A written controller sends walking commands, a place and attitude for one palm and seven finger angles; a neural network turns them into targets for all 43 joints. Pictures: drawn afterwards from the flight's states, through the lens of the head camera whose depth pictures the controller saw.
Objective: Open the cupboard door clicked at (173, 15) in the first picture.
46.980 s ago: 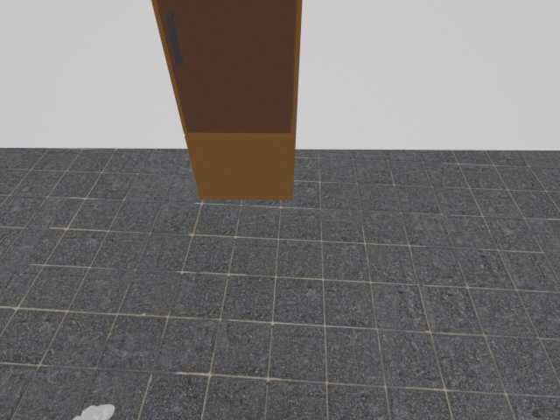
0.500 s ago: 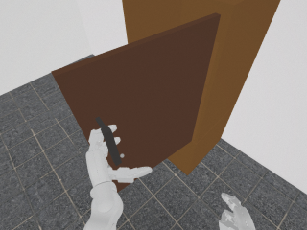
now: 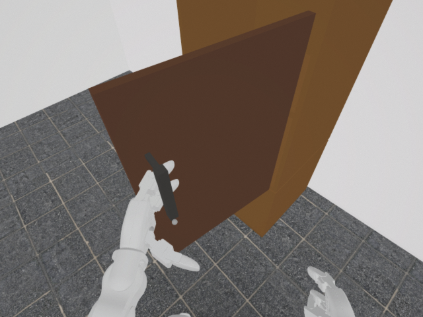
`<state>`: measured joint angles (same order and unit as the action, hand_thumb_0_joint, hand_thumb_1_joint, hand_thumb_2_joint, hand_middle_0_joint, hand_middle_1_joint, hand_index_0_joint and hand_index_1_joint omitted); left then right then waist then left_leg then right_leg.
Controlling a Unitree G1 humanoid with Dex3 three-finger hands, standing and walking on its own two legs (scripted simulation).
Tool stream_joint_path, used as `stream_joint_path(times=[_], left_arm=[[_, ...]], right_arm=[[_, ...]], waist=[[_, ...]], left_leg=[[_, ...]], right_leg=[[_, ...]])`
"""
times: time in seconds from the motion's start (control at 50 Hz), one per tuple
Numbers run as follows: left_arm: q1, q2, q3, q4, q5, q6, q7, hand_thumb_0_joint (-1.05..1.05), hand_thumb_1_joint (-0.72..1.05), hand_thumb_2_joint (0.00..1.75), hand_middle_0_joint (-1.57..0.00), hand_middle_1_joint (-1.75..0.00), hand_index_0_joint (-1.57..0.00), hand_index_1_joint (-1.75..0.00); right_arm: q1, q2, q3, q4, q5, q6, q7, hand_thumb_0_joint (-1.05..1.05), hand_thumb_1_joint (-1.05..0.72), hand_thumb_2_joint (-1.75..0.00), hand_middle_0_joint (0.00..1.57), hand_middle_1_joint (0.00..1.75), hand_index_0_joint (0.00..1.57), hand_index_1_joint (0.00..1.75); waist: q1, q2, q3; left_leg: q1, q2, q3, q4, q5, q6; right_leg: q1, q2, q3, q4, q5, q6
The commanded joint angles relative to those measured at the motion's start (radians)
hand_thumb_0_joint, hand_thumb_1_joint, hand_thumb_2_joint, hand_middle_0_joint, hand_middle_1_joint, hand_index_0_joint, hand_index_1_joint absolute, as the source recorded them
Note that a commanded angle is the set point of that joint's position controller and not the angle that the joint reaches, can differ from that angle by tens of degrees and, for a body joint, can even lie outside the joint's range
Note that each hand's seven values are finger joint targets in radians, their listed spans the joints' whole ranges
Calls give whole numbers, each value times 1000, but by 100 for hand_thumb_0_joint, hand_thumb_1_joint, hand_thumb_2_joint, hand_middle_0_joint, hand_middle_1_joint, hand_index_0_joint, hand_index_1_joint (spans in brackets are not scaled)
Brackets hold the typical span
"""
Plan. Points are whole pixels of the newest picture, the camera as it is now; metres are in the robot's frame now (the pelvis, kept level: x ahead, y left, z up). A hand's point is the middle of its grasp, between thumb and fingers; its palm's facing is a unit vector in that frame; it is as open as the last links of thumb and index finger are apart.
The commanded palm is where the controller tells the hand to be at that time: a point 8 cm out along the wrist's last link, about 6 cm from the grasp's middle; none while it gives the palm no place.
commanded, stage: slide the hand sideways off the handle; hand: left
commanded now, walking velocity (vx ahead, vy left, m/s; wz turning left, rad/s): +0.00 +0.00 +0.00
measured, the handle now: (162, 188) +0.33 +0.12 +0.08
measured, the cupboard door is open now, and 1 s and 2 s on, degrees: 81 81 81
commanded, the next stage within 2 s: draw the hand back to the body in 1.02 s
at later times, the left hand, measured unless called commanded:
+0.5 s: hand (159, 236) +0.24 +0.11 +0.07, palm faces -0.03 -1.00 -0.02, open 16.1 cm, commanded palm +0.21 +0.17 +0.07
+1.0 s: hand (121, 258) +0.20 +0.16 +0.07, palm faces +0.03 -1.00 -0.07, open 16.2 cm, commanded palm +0.18 +0.22 +0.07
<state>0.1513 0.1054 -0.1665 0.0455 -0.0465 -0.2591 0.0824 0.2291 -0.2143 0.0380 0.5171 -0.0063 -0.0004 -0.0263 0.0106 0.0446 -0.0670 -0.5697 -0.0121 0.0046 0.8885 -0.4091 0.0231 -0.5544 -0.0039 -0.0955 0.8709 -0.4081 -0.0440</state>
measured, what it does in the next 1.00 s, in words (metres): stands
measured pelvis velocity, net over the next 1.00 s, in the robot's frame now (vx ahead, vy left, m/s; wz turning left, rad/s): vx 0.02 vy -0.01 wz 0.00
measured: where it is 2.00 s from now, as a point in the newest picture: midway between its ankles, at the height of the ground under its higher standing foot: outside the picture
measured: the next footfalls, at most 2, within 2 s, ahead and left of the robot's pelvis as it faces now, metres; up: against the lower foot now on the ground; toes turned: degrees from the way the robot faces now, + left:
none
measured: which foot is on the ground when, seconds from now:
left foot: down 0.00-1.00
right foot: down 0.00-1.00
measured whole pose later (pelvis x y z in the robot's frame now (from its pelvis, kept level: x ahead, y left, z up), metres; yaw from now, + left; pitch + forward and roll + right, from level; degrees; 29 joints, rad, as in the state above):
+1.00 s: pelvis +0.02 -0.01 -0.02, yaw +0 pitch +9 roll -1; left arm 0.61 0.20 0.10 -0.27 -0.24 -0.31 -0.18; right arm 0.27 -0.23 0.01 0.43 0.03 -0.09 -0.05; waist 0.02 0.05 -0.12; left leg -0.68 0.01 -0.01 1.01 -0.49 0.01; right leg -0.65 0.02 -0.11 0.97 -0.48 -0.05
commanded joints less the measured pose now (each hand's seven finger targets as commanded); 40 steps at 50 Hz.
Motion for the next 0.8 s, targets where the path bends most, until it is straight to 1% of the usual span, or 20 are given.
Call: stream_joint_path(times=[0.0, 0.04, 0.08, 0.1, 0.18, 0.2, 0.22, 0.26, 0.28, 0.3, 0.34, 0.38, 0.4, 0.48, 0.54, 0.56, 0.6, 0.64, 0.72, 0.78], left_arm=[[-189, -73, -34, -246, -106, -64, -108, 0, -50, 30, -15, -30, -15, -30], [-177, -54, -4, -253, -87, -53, -62, 0, -50, 30, -15, -30, -15, -30], [-105, -43, 10, -268, -57, -50, -29, 0, -50, 30, -15, -30, -15, -30], [-90, -28, 14, -282, -44, -48, -17, 0, -50, 30, -15, -30, -15, -30], [-11, 8, 55, -317, -28, -44, -5, 0, -50, 30, -15, -30, -15, -30], [21, 32, 78, -314, -24, -41, -6, 0, -50, 30, -15, -30, -15, -30], [21, 15, 63, -329, -23, -41, -11, 0, -50, 30, -15, -30, -15, -30], [51, 8, 61, -361, -29, -41, -17, 0, -50, 30, -15, -30, -15, -30], [84, 27, 86, -384, -34, -43, -17, 0, -50, 30, -15, -30, -15, -30], [122, 31, 91, -394, -36, -42, -17, 0, -50, 30, -15, -30, -15, -30], [184, 31, 95, -431, -44, -44, -23, 0, -50, 30, -15, -30, -15, -30], [181, 36, 94, -464, -48, -50, -32, 0, -50, 30, -15, -30, -15, -30], [193, 62, 120, -464, -50, -54, -35, 0, -50, 30, -15, -30, -15, -30], [296, 68, 137, -509, -72, -82, -72, 0, -50, 30, -15, -30, -15, -30], [321, 95, 165, -518, -89, -93, -98, 0, -50, 30, -15, -30, -15, -30], [312, 81, 147, -535, -94, -96, -111, 0, -50, 30, -15, -30, -15, -30], [344, 125, 205, -541, -112, -101, -129, 0, -50, 30, -15, -30, -15, -30], [358, 119, 206, -545, -124, -104, -152, 0, -50, 30, -15, -30, -15, -30], [414, 149, 261, -530, -158, -99, -187, 0, -50, 30, -15, -30, -15, -30], [436, 153, 277, -540, -177, -100, -209, 0, -50, 30, -15, -30, -15, -30]], right_arm=[[-105, -103, -34, -190, 25, -106, -13, 0, -90, -90, 20, 30, 20, 30], [-94, -108, -36, -193, 22, -114, -7, 0, -90, -90, 20, 30, 20, 30], [-78, -108, -42, -200, 18, -118, 2, 0, -90, -90, 20, 30, 20, 30], [-77, -111, -41, -204, 16, -119, 8, 0, -90, -90, 20, 30, 20, 30], [-63, -110, -42, -219, 10, -113, 16, 0, -90, -90, 20, 30, 20, 30], [-63, -113, -43, -221, 10, -109, 16, 0, -90, -90, 20, 30, 20, 30], [-65, -108, -41, -225, 10, -107, 16, 0, -90, -90, 20, 30, 20, 30], [-57, -106, -40, -233, 9, -106, 18, 0, -90, -90, 20, 30, 20, 30], [-53, -105, -43, -239, 10, -106, 19, 0, -90, -90, 20, 30, 20, 30], [-49, -107, -44, -242, 10, -105, 18, 0, -90, -90, 20, 30, 20, 30], [-44, -103, -44, -251, 10, -107, 20, 0, -90, -90, 20, 30, 20, 30], [-41, -105, -44, -252, 9, -108, 17, 0, -90, -90, 20, 30, 20, 30], [-32, -107, -46, -248, 10, -109, 15, 0, -90, -90, 20, 30, 20, 30], [-26, -106, -54, -254, 13, -121, 11, 0, -90, -90, 20, 30, 20, 30], [-20, -111, -57, -254, 15, -126, 5, 0, -90, -90, 20, 30, 20, 30], [-21, -112, -56, -256, 14, -129, 2, 0, -90, -90, 20, 30, 20, 30], [-17, -114, -62, -251, 17, -132, -5, 0, -90, -90, 20, 30, 20, 30], [-14, -111, -62, -253, 22, -136, -7, 0, -90, -90, 20, 30, 20, 30], [-21, -112, -66, -253, 26, -137, -17, 0, -90, -90, 20, 30, 20, 30], [-23, -110, -67, -256, 31, -138, -20, 0, -90, -90, 20, 30, 20, 30]], waist=[[-22, -67, -153], [-19, -95, -156], [-10, -90, -169], [-5, -62, -174], [-1, -96, -166], [9, -83, -165], [1, -80, -160], [1, -54, -155], [8, -49, -174], [13, -62, -184], [11, -54, -181], [-5, -54, -164], [-4, -63, -156], [-2, -52, -185], [-9, -69, -178], [-16, -64, -181], [-5, -66, -200], [-8, -42, -197], [2, -68, -196], [4, -36, -188]], left_leg=[[76, -5, -53, -165, 7, 0], [71, -4, -56, -170, 5, 0], [75, 2, -53, -169, 39, -2], [74, -1, -53, -167, 53, -2], [53, 2, -39, -157, 72, -1], [45, 2, -35, -156, 80, -1], [49, 3, -34, -154, 87, -2], [52, 3, -30, -148, 102, -3], [54, 5, -28, -144, 116, -5], [48, 4, -32, -142, 135, -5], [47, 6, -26, -133, 156, -6], [37, 3, -25, -117, 152, -3], [26, 4, -31, -115, 155, -4], [23, 2, -25, -86, 180, -4], [-5, -1, -29, -69, 167, -4], [-6, -4, -28, -61, 166, -1], [-17, -6, -28, -47, 181, 0], [-16, -7, -27, -43, 186, -3], [-50, -11, -25, -27, 180, -3], [-52, -12, -25, -24, 180, -5]], right_leg=[[49, 7, 62, -184, 16, 10], [43, 5, 52, -173, 12, 12], [49, 8, 44, -153, 47, 10], [56, 6, 45, -145, 60, 6], [63, 9, 51, -139, 88, 8], [75, 10, 54, -138, 94, 6], [67, 9, 51, -133, 106, 7], [64, 12, 49, -124, 129, 6], [73, 13, 49, -118, 145, 5], [91, 16, 48, -112, 161, 3], [88, 16, 46, -103, 195, 6], [70, 16, 50, -102, 202, 10], [73, 19, 50, -99, 200, 7], [65, 20, 50, -78, 239, 12], [56, 21, 58, -74, 230, 15], [50, 18, 60, -74, 234, 18], [68, 20, 69, -70, 253, 16], [55, 18, 64, -61, 261, 18], [76, 13, 85, -71, 270, 25], [66, 13, 81, -67, 266, 25]])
